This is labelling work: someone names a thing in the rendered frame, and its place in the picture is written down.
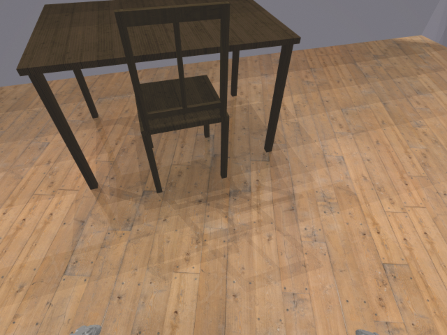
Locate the chair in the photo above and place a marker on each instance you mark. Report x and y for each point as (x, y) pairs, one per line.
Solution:
(177, 104)

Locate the table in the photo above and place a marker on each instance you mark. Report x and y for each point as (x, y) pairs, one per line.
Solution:
(74, 36)

